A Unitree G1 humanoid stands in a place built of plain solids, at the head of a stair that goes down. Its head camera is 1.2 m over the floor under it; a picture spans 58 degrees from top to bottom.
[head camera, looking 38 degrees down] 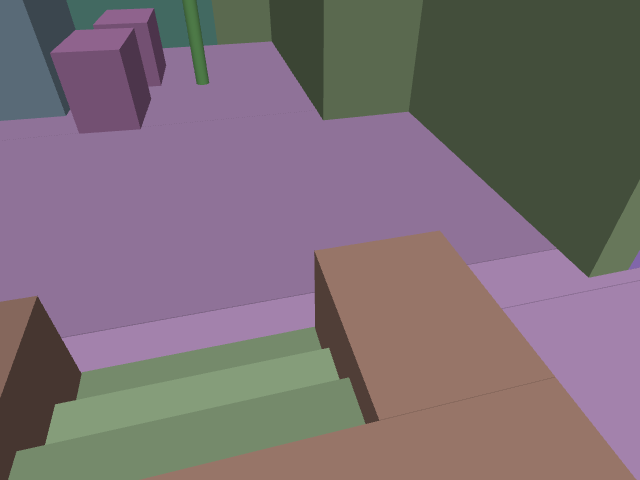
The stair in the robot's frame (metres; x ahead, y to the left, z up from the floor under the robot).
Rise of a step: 0.17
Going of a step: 0.27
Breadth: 1.10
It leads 14 degrees to the left of straight ahead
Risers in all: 4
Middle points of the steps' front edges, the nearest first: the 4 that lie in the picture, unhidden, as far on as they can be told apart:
0.54 0.36 0.00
0.80 0.43 -0.16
1.06 0.49 -0.33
1.33 0.56 -0.49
